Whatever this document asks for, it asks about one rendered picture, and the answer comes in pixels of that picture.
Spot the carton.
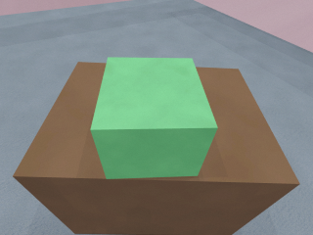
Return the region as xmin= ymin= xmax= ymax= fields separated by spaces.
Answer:
xmin=90 ymin=57 xmax=218 ymax=179

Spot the pedestal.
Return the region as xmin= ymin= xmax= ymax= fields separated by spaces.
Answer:
xmin=13 ymin=62 xmax=300 ymax=235

